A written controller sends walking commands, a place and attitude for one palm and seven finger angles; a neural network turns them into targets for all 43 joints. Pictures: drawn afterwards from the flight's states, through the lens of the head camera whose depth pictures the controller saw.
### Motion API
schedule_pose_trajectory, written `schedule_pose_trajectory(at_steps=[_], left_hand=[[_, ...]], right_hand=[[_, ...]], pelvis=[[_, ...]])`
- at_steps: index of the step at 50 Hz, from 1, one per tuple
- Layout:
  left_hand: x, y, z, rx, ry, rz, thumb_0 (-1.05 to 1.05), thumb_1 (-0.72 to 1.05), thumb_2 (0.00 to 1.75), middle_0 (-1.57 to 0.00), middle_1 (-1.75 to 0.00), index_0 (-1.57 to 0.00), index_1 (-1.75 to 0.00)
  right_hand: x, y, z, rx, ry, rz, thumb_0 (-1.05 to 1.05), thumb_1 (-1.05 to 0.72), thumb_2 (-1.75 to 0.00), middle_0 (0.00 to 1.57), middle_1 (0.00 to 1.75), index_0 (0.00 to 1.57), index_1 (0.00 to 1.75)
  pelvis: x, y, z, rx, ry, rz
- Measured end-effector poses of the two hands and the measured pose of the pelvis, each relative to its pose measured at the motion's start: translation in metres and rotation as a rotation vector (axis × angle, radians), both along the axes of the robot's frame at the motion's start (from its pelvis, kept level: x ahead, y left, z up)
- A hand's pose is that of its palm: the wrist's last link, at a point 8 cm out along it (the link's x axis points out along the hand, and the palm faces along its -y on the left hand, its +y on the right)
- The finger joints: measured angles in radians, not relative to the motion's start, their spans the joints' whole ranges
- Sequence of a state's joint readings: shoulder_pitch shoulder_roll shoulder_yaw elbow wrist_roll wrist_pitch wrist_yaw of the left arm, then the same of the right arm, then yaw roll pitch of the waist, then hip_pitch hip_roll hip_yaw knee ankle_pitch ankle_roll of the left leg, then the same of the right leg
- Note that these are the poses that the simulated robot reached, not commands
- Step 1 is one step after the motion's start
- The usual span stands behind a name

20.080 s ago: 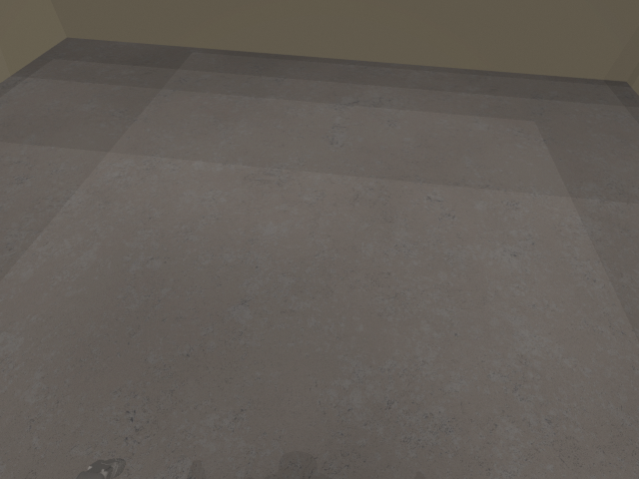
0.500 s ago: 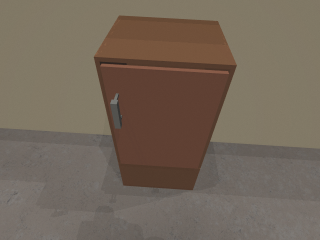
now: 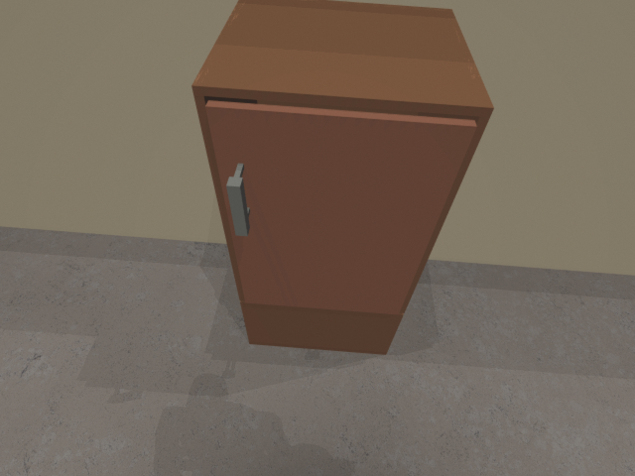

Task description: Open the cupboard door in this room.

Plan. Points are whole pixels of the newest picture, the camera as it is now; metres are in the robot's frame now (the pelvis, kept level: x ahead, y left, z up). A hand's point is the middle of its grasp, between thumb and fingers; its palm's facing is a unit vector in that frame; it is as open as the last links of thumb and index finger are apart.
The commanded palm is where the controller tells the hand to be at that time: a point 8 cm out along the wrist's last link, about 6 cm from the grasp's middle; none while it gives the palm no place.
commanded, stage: come to a stop and stand still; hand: left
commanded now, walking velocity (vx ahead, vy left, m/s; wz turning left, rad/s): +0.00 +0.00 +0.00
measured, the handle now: (241, 200) +0.56 +0.18 -0.02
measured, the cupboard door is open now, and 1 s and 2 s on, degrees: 0 0 0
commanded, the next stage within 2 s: look again from close up in 1.02 s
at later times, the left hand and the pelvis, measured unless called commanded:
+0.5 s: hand out of the picture +0.01 +0.17 -0.16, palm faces +0.00 -0.97 -0.23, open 7.4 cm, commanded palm none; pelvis +0.01 -0.01 +0.01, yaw +0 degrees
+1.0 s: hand out of the picture +0.06 +0.14 -0.16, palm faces +0.04 -0.97 -0.23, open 7.3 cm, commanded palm none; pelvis +0.03 -0.05 +0.01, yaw +1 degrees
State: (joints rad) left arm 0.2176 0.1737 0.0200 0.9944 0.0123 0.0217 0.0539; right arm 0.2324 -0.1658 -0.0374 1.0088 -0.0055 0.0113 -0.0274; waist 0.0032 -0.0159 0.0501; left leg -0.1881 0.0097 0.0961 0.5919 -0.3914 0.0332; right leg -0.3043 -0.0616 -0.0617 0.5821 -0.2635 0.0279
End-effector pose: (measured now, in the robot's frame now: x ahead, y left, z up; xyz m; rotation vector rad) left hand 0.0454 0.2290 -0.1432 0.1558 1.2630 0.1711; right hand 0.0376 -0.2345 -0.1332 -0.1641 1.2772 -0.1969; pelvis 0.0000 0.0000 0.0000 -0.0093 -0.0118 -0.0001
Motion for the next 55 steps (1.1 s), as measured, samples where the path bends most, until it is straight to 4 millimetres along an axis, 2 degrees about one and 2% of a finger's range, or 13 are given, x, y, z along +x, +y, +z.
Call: schedule_pose_trajectory(at_steps=[9,14,19,23,29,41,47,55], left_hand=[[-0.031,0.010,0.009,0.001,0.057,-0.029,0.01,0.91,0.89,-0.20,-0.30,-0.20,-0.30],[-0.045,0.010,0.015,0.016,0.109,-0.016,0.01,0.90,0.90,-0.20,-0.30,-0.20,-0.30],[-0.049,0.004,0.018,0.024,0.149,-0.009,0.01,0.90,0.90,-0.20,-0.30,-0.20,-0.30],[-0.044,-0.005,0.019,0.023,0.157,-0.006,0.01,0.90,0.90,-0.20,-0.30,-0.20,-0.30],[-0.025,-0.023,0.017,0.013,0.131,-0.009,0.01,0.90,0.90,-0.20,-0.30,-0.20,-0.30],[0.006,-0.038,0.016,0.024,0.071,-0.005,0.01,0.92,0.89,-0.20,-0.30,-0.20,-0.30],[0.010,-0.044,0.015,0.020,0.059,0.002,0.01,0.92,0.89,-0.20,-0.30,-0.20,-0.30],[0.004,-0.049,0.013,0.011,0.066,0.019,0.01,0.91,0.89,-0.20,-0.30,-0.20,-0.30]], right_hand=[[0.005,0.011,0.003,0.024,-0.085,0.050,0.01,-0.93,-0.90,0.20,0.30,0.20,0.30],[-0.003,0.009,0.000,0.039,-0.042,0.059,0.00,-0.94,-0.90,0.20,0.30,0.20,0.30],[-0.015,0.005,-0.006,0.058,0.026,0.055,0.01,-0.93,-0.90,0.20,0.30,0.20,0.30],[-0.023,0.003,-0.010,0.074,0.075,0.047,0.01,-0.92,-0.90,0.20,0.30,0.20,0.30],[-0.029,-0.002,-0.013,0.091,0.125,0.038,0.01,-0.91,-0.90,0.20,0.30,0.20,0.30],[-0.018,-0.019,-0.014,0.087,0.135,0.035,0.01,-0.91,-0.90,0.20,0.30,0.20,0.30],[-0.009,-0.029,-0.012,0.074,0.121,0.041,0.00,-0.91,-0.90,0.20,0.30,0.20,0.30],[-0.002,-0.037,-0.009,0.057,0.112,0.056,0.00,-0.91,-0.90,0.20,0.30,0.20,0.30]], pelvis=[[-0.006,0.008,0.004,0.010,-0.005,-0.014],[-0.003,0.005,0.007,0.018,-0.004,-0.013],[0.003,-0.002,0.009,0.022,0.000,-0.011],[0.008,-0.009,0.009,0.024,0.002,-0.007],[0.016,-0.021,0.008,0.026,0.004,0.002],[0.027,-0.041,0.007,0.024,0.009,0.014],[0.029,-0.047,0.007,0.022,0.008,0.018],[0.030,-0.052,0.008,0.019,0.007,0.025]])
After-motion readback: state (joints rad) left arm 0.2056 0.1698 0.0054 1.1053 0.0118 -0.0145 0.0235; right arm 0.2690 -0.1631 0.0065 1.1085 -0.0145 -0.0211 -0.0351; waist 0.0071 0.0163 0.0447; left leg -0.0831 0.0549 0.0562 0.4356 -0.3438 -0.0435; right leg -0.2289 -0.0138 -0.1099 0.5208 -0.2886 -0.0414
